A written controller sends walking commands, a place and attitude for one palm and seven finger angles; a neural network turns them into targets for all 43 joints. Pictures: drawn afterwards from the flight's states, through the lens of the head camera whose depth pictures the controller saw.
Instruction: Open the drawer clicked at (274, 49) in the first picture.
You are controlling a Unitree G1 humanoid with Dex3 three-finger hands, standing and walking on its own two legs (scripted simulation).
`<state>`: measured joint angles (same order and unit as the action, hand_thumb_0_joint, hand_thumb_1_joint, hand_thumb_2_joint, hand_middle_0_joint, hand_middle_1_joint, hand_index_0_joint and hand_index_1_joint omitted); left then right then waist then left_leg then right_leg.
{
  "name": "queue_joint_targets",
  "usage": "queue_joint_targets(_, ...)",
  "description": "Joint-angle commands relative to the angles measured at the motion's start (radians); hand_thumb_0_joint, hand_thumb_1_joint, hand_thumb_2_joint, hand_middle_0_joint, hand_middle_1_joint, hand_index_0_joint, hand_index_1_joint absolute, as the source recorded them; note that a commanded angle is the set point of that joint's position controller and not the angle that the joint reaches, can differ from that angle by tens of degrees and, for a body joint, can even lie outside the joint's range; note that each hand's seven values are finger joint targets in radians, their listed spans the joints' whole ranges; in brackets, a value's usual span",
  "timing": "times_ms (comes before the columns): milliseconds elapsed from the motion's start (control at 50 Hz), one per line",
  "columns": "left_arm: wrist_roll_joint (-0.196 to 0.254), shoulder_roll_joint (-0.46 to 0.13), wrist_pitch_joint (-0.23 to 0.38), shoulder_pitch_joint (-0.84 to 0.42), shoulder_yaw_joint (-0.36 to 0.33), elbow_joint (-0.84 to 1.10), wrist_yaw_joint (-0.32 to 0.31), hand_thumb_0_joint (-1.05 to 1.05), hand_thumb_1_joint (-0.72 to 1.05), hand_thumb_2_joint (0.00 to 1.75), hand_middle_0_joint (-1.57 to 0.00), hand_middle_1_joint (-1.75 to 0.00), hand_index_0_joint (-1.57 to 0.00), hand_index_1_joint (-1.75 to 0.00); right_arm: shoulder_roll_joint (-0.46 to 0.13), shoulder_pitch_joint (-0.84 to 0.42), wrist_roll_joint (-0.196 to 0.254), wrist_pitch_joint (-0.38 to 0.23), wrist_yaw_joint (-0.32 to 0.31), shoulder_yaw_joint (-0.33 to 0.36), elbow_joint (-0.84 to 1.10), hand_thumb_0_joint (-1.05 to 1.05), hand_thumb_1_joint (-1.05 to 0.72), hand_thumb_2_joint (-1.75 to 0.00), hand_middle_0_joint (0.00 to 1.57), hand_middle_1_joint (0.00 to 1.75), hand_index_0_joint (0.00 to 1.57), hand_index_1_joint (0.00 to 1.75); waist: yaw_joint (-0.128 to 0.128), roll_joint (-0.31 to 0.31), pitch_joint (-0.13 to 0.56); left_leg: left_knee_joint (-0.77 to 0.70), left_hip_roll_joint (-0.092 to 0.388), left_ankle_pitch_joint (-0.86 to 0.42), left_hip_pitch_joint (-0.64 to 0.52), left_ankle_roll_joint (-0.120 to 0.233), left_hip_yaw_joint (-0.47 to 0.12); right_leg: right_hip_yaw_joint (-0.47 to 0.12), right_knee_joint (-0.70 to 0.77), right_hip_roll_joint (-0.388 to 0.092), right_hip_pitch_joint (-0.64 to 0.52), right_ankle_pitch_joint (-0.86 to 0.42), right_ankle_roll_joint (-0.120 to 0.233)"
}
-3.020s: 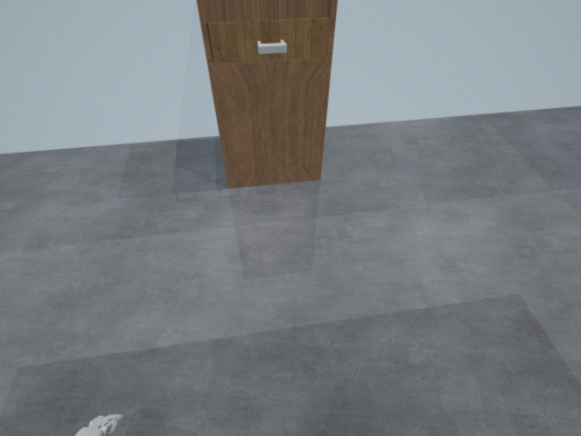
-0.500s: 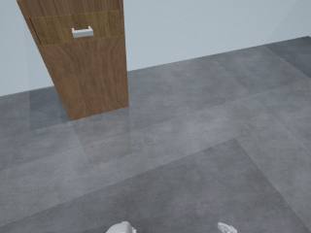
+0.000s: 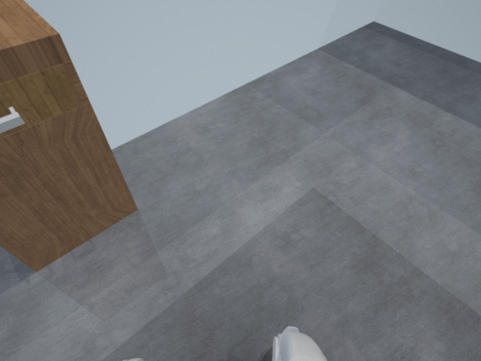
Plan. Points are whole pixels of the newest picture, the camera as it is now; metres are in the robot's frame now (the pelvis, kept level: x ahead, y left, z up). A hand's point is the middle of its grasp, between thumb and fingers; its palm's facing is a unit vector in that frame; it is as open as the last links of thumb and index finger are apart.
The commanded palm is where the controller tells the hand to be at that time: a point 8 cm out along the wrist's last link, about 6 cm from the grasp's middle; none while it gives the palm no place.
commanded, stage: walk to a spot facing it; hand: left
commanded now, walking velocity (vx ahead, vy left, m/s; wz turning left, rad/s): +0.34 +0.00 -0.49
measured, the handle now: out of the picture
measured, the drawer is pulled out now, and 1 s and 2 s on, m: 0.00 0.00 0.00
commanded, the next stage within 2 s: turn to face it in 0.20 s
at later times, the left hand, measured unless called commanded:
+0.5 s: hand (164, 304) +0.26 +0.16 -0.16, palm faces -0.04 -0.97 -0.22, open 7.3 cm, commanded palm none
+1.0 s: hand (148, 258) +0.35 +0.21 -0.16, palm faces +0.19 -0.95 -0.25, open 7.4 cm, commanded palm none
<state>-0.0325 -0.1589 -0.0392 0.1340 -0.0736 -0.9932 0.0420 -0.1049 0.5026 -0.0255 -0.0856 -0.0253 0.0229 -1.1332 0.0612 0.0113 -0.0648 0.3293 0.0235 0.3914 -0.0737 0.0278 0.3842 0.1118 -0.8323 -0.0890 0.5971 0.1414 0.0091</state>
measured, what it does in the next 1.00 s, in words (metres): walks ahead: right foot, then left foot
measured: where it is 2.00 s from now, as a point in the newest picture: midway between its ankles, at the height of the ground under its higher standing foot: (256, 351)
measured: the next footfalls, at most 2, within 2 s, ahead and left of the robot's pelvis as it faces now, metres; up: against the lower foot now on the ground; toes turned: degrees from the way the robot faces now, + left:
right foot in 0.12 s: +0.19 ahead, -0.11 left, +0.00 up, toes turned -12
left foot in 0.58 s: +0.38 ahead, +0.08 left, +0.00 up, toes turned +6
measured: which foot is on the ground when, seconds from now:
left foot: down 0.00-0.12, up 0.14-0.56, down 0.58-1.00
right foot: up 0.00-0.10, down 0.12-0.60, up 0.62-1.00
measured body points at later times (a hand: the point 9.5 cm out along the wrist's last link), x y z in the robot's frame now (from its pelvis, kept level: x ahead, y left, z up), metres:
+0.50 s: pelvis +0.22 -0.03 +0.00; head +0.23 -0.03 +0.45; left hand +0.26 +0.21 -0.15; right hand +0.29 -0.27 -0.14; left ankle +0.32 +0.10 -0.69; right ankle +0.15 -0.10 -0.73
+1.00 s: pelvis +0.28 -0.01 +0.00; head +0.32 +0.00 +0.45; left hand +0.34 +0.26 -0.14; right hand +0.36 -0.26 -0.14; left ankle +0.34 +0.07 -0.73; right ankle +0.29 -0.18 -0.68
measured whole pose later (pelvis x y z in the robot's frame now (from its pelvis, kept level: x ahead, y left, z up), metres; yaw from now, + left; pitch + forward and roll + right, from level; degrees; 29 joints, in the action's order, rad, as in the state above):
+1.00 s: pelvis +0.28 -0.01 +0.00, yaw +9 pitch +2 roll -1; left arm -0.02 -0.23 -0.05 0.14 -0.09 -0.93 -0.02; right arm -0.20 0.23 -0.02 0.02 0.00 0.07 -0.96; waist 0.04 -0.01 -0.05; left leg 0.46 -0.06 0.13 0.36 0.07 -0.04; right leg -0.02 -0.94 -0.06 0.45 0.41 -0.09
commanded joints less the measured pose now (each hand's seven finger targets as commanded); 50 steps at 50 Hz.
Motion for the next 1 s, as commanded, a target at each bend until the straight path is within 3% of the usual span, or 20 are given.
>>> queue_joint_targets(0, 0.003, -0.019, 0.046, -0.106, 0.006, 0.116, -0.003, 0.0, 0.9, 0.9, -0.2, -0.3, -0.2, -0.3, -0.163, 0.094, -0.004, -0.001, -0.012, 0.032, 0.02, 0.0, -0.9, -0.9, 0.2, 0.3, 0.2, 0.3, -0.016, -0.117, -0.079, 0.003, 0.325, -0.961, -0.057, 0.073, -0.099, 0.08, 0.12, 0.063, 0.036, 0.102, 0.055)
queue_joint_targets(40, 0.0, -0.048, 0.058, 0.024, -0.002, 0.086, -0.009, 0.0, 0.9, 0.9, -0.2, -0.3, -0.2, -0.3, -0.199, 0.055, 0.0, 0.001, -0.011, 0.04, 0.036, 0.0, -0.9, -0.9, 0.2, 0.3, 0.2, 0.3, -0.075, -0.147, 0.028, 0.19, 0.326, -1.206, -0.081, 0.055, -0.068, 0.107, 0.171, 0.117, -0.13, 0.147, 0.092)
queue_joint_targets(60, -0.004, -0.078, 0.067, 0.143, -0.012, 0.05, -0.014, 0.0, 0.9, 0.9, -0.2, -0.3, -0.2, -0.3, -0.217, 0.024, 0.005, 0.004, -0.007, 0.046, 0.053, 0.0, -0.9, -0.9, 0.2, 0.3, 0.2, 0.3, -0.13, -0.135, 0.105, 0.355, 0.308, -1.19, -0.03, 0.033, -0.051, 0.113, 0.233, 0.138, -0.299, 0.114, 0.105)
queue_joint_targets(80, -0.007, -0.136, 0.08, 0.291, -0.03, 0.007, -0.018, 0.0, 0.9, 0.9, -0.2, -0.3, -0.2, -0.3, -0.218, -0.017, 0.015, 0.005, 0.003, 0.047, 0.074, 0.0, -0.9, -0.9, 0.2, 0.3, 0.2, 0.3, -0.207, -0.093, 0.197, 0.602, 0.287, -0.981, 0.156, -0.001, -0.039, 0.034, 0.306, 0.075, -0.583, -0.006, 0.138)
queue_joint_targets(100, -0.001, -0.246, 0.091, 0.373, -0.052, -0.01, -0.029, 0.0, 0.9, 0.9, -0.2, -0.3, -0.2, -0.3, -0.145, 0.01, 0.031, 0.003, 0.01, 0.036, 0.108, 0.0, -0.9, -0.9, 0.2, 0.3, 0.2, 0.3, -0.21, 0.134, 0.318, 0.917, 0.126, -0.117, 0.52, -0.057, -0.072, -0.415, 0.342, -0.214, -0.903, -0.196, 0.258)
queue_joint_targets(120, 0.027, -0.299, 0.085, 0.388, -0.06, -0.021, -0.042, 0.0, 0.9, 0.9, -0.2, -0.3, -0.2, -0.3, -0.135, -0.064, 0.031, 0.002, 0.006, 0.034, 0.14, 0.0, -0.9, -0.9, 0.2, 0.3, 0.2, 0.3, -0.196, 0.143, 0.341, 1.143, 0.033, 0.203, 0.696, -0.069, -0.208, -0.665, 0.448, -0.329, -0.945, -0.391, 0.346)
queue_joint_targets(140, 0.032, -0.281, 0.079, 0.317, -0.06, -0.004, -0.05, 0.0, 0.9, 0.9, -0.2, -0.3, -0.2, -0.3, -0.137, -0.101, 0.028, 0.006, 0.003, 0.044, 0.148, 0.0, -0.9, -0.9, 0.2, 0.3, 0.2, 0.3, -0.17, 0.055, 0.248, 1.166, 0.098, 0.105, 0.716, -0.05, -0.317, -0.562, 0.481, -0.33, -0.827, -0.291, 0.342)
queue_joint_targets(200, 0.025, -0.152, 0.099, 0.162, -0.014, 0.023, -0.054, 0.0, 0.9, 0.9, -0.2, -0.3, -0.2, -0.3, -0.102, -0.141, 0.005, 0.039, 0.007, 0.04, 0.132, 0.0, -0.9, -0.9, 0.2, 0.3, 0.2, 0.3, -0.067, -0.038, 0.021, 1.018, 0.166, -0.072, 0.625, -0.059, -0.359, -0.331, 0.567, -0.209, -0.386, -0.251, 0.198)
queue_joint_targets(260, 0.007, -0.111, 0.12, 0.157, -0.006, 0.009, -0.059, 0.0, 0.9, 0.9, -0.2, -0.3, -0.2, -0.3, -0.072, -0.067, -0.003, 0.062, 0.01, 0.04, 0.112, 0.0, -0.9, -0.9, 0.2, 0.3, 0.2, 0.3, -0.011, 0.014, 0.038, 0.897, 0.15, -0.102, 0.577, -0.073, -0.345, -0.21, 0.563, -0.141, -0.32, -0.352, 0.174)
queue_joint_targets(460, 0.01, -0.125, 0.103, 0.218, 0.021, -0.031, -0.069, 0.0, 0.9, 0.9, -0.2, -0.3, -0.2, -0.3, -0.091, -0.328, 0.013, 0.062, 0.032, 0.013, 0.174, 0.0, -0.9, -0.9, 0.2, 0.3, 0.2, 0.3, -0.081, 0.128, 0.028, 0.415, 0.068, -0.192, 0.549, -0.065, -0.279, -0.055, 0.476, -0.147, -0.521, -0.601, 0.11)
queue_joint_targets(520, 0.013, -0.155, 0.087, 0.203, 0.01, -0.018, -0.079, 0.0, 0.9, 0.9, -0.2, -0.3, -0.2, -0.3, -0.131, -0.298, 0.007, 0.066, 0.03, 0.021, 0.174, 0.0, -0.9, -0.9, 0.2, 0.3, 0.2, 0.3, -0.053, 0.115, 0.033, 0.288, 0.039, -0.226, 0.438, -0.041, -0.269, -0.02, 0.341, -0.167, -0.538, -0.637, 0.076)
queue_joint_targets(540, 0.016, -0.164, 0.08, 0.2, 0.007, -0.013, -0.08, 0.0, 0.9, 0.9, -0.2, -0.3, -0.2, -0.3, -0.156, -0.233, 0.002, 0.069, 0.03, 0.029, 0.16, 0.0, -0.9, -0.9, 0.2, 0.3, 0.2, 0.3, -0.024, 0.086, 0.072, 0.22, 0.028, -0.319, 0.34, -0.032, -0.273, 0.012, 0.224, -0.155, -0.521, -0.586, 0.048)
queue_joint_targets(560, 0.023, -0.156, 0.074, 0.209, 0.003, 0.0, -0.08, 0.0, 0.9, 0.9, -0.2, -0.3, -0.2, -0.3, -0.221, -0.145, -0.006, 0.066, 0.03, 0.045, 0.152, 0.0, -0.9, -0.9, 0.2, 0.3, 0.2, 0.3, 0.007, -0.064, 0.14, 0.169, 0.104, -0.632, 0.178, 0.008, -0.375, 0.047, 0.028, -0.101, -0.422, -0.371, 0.003)
queue_joint_targets(580, 0.044, -0.115, 0.072, 0.252, 0.006, 0.026, -0.077, 0.0, 0.9, 0.9, -0.2, -0.3, -0.2, -0.3, -0.305, -0.087, -0.009, 0.064, 0.025, 0.061, 0.156, 0.0, -0.9, -0.9, 0.2, 0.3, 0.2, 0.3, 0.002, -0.326, 0.211, 0.156, 0.358, -1.148, -0.005, 0.158, -0.686, 0.067, -0.242, 0.036, -0.174, 0.295, -0.061)
queue_joint_targets(600, 0.033, -0.13, 0.065, 0.224, 0.01, 0.052, -0.084, 0.0, 0.9, 0.9, -0.2, -0.3, -0.2, -0.3, -0.317, -0.079, 0.008, 0.076, 0.02, 0.058, 0.147, 0.0, -0.9, -0.9, 0.2, 0.3, 0.2, 0.3, 0.0, -0.272, 0.231, 0.094, 0.422, -1.117, 0.056, 0.241, -0.743, -0.047, -0.4, 0.051, -0.166, 0.553, -0.056)
queue_joint_targets(640, 0.021, -0.129, 0.048, 0.131, -0.003, 0.061, -0.08, 0.0, 0.9, 0.9, -0.2, -0.3, -0.2, -0.3, -0.273, -0.191, 0.01, 0.077, 0.008, 0.055, 0.18, 0.0, -0.9, -0.9, 0.2, 0.3, 0.2, 0.3, -0.023, -0.176, 0.118, 0.007, 0.342, -0.673, 0.196, 0.198, -0.721, -0.109, -0.434, -0.001, -0.064, 0.409, -0.059)
queue_joint_targets(700, 0.016, -0.113, 0.03, 0.142, -0.014, 0.057, -0.065, 0.0, 0.9, 0.9, -0.2, -0.3, -0.2, -0.3, -0.238, -0.291, 0.007, 0.077, 0.008, 0.051, 0.221, 0.0, -0.9, -0.9, 0.2, 0.3, 0.2, 0.3, -0.066, -0.12, 0.1, -0.032, 0.239, -0.431, 0.318, 0.137, -0.599, -0.113, -0.353, -0.012, -0.116, 0.28, -0.072)
queue_joint_targets(740, 0.014, -0.108, 0.018, 0.15, -0.021, 0.057, -0.065, 0.0, 0.9, 0.9, -0.2, -0.3, -0.2, -0.3, -0.239, -0.289, 0.008, 0.077, 0.009, 0.061, 0.231, 0.0, -0.9, -0.9, 0.2, 0.3, 0.2, 0.3, -0.063, -0.12, 0.121, -0.056, 0.211, -0.337, 0.335, 0.127, -0.601, -0.107, -0.323, -0.006, -0.125, 0.235, -0.079)
queue_joint_targets(840, 0.011, -0.111, 0.009, 0.088, -0.027, 0.097, -0.066, 0.0, 0.9, 0.9, -0.2, -0.3, -0.2, -0.3, -0.266, -0.266, 0.006, 0.086, 0.014, 0.079, 0.237, 0.0, -0.9, -0.9, 0.2, 0.3, 0.2, 0.3, -0.046, -0.114, 0.124, -0.068, 0.194, -0.218, 0.307, 0.139, -0.67, -0.111, -0.218, 0.006, -0.085, 0.219, -0.095)
queue_joint_targets(980, 0.02, -0.126, 0.014, -0.001, -0.019, 0.163, -0.068, 0.0, 0.9, 0.9, -0.2, -0.3, -0.2, -0.3, -0.297, -0.219, 0.001, 0.1, 0.016, 0.1, 0.24, 0.0, -0.9, -0.9, 0.2, 0.3, 0.2, 0.3, -0.017, -0.158, 0.148, -0.012, 0.189, -0.342, 0.239, 0.161, -0.789, -0.127, -0.04, 0.05, -0.116, 0.304, -0.092)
